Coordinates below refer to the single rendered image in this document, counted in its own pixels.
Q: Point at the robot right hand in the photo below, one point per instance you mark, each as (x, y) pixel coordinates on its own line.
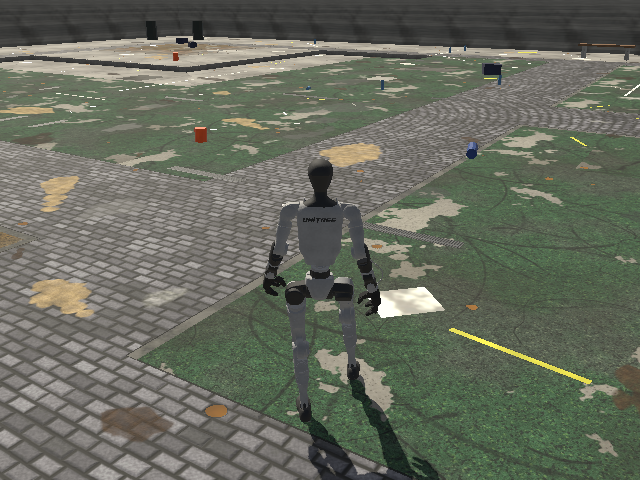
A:
(374, 302)

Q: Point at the right robot shin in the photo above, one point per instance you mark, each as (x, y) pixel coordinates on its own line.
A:
(350, 338)

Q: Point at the robot torso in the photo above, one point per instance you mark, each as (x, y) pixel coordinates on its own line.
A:
(319, 234)

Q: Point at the left robot forearm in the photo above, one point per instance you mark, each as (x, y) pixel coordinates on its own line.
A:
(273, 263)

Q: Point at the robot left upper arm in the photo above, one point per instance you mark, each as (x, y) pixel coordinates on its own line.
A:
(288, 212)

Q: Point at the right robot forearm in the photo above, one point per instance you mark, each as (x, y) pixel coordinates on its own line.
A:
(367, 273)

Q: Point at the robot left hand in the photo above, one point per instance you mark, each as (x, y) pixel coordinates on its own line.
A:
(275, 282)

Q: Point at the robot right upper arm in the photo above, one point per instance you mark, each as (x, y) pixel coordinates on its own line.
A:
(352, 213)

